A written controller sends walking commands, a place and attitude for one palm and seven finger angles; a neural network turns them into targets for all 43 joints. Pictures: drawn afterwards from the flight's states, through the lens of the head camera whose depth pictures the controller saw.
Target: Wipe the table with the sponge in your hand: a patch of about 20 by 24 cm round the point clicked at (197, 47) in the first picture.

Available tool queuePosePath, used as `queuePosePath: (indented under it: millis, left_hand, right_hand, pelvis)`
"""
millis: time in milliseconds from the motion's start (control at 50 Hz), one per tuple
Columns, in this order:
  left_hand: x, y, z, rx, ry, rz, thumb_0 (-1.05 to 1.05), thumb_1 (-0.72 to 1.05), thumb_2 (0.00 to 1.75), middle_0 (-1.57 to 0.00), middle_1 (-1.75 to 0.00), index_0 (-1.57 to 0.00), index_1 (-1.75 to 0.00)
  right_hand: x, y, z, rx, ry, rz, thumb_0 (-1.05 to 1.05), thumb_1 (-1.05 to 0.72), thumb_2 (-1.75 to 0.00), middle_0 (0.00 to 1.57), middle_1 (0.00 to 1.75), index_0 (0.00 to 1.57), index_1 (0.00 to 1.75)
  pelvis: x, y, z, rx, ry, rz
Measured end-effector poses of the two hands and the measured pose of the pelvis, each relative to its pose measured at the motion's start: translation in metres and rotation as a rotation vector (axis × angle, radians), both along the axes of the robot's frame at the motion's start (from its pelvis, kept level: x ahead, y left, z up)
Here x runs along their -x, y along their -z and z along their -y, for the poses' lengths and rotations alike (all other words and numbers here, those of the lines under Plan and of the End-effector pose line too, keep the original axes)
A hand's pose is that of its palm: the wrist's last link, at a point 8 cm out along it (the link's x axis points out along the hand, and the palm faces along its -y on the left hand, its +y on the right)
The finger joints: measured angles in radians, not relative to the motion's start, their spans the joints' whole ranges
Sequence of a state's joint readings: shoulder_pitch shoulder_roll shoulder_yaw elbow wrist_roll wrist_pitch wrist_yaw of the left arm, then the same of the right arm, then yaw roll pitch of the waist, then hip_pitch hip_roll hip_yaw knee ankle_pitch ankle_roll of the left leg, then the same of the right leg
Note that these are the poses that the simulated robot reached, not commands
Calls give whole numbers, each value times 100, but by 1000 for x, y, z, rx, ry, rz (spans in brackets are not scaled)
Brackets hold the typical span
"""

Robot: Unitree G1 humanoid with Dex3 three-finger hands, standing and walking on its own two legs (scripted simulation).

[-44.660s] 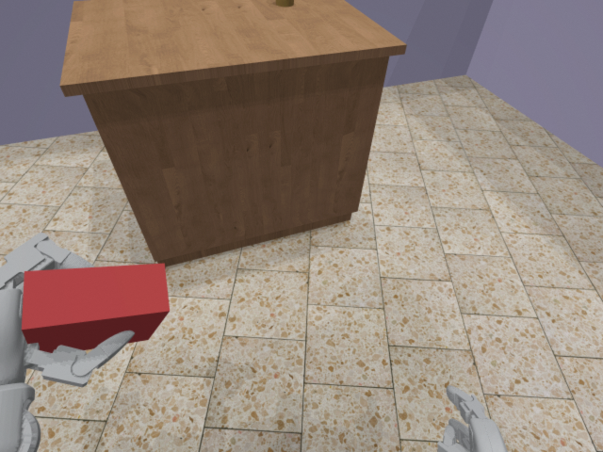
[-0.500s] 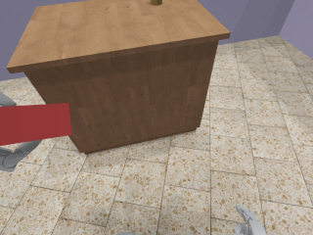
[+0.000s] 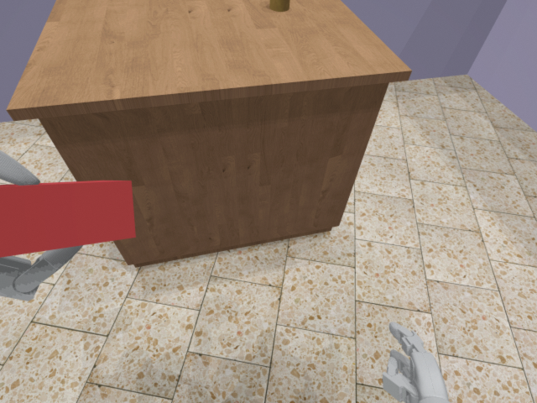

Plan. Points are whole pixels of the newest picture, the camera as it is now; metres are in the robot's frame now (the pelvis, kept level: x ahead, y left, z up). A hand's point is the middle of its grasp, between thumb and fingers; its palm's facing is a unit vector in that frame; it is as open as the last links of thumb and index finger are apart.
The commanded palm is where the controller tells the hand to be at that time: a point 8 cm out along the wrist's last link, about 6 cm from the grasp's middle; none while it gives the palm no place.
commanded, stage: stop stepping back and stand still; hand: left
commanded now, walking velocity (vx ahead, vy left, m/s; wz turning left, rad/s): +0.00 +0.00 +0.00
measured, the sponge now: (72, 208) +0.24 +0.21 +0.24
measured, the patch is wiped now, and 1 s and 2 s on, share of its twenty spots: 1.00 1.00 1.00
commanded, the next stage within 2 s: stand and wait in 0.18 s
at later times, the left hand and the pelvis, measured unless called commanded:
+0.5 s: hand out of the picture +0.21 +0.25 +0.26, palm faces +0.49 -0.80 -0.34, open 9.3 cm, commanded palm +0.15 +0.29 +0.28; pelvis -0.01 +0.01 +0.00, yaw -1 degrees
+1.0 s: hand out of the picture +0.21 +0.24 +0.26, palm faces +0.50 -0.79 -0.35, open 9.3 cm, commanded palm +0.15 +0.28 +0.28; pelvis -0.01 +0.01 +0.00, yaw -1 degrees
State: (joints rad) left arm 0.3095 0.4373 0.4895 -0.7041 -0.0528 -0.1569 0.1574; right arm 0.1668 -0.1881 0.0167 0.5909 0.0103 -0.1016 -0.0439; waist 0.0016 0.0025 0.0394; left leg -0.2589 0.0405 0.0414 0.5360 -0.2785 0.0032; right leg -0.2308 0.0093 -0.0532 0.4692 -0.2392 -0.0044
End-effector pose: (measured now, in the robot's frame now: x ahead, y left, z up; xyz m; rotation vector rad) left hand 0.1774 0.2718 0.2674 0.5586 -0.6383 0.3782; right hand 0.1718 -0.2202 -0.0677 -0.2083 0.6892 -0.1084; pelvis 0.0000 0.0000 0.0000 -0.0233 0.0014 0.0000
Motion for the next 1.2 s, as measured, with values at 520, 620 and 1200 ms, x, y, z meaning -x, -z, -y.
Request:
queuePosePath:
  millis: [520, 620, 1200]
  left_hand:
    - [8, -2, -18, 23, 3, 22, -3, -49, 109, -78, -138, -84, -142]
    - [8, -4, -21, 37, -21, 27, -3, -49, 109, -78, -138, -84, -142]
    - [7, 3, -9, 51, -16, -21, -3, -49, 109, -78, -138, -84, -142]
  right_hand:
    - [25, -1, -2, 33, 34, -26, 1, -91, -90, 20, 30, 20, 30]
    - [27, 2, -3, 17, 39, -23, 1, -91, -90, 20, 30, 20, 30]
    - [22, 0, 6, 9, 38, -4, 1, -91, -90, 20, 30, 20, 30]
  pelvis:
    - [11, -3, -15, 6, 11, -7]
    - [12, -3, -14, 5, 13, -4]
    - [12, -3, -6, 4, 14, -5]
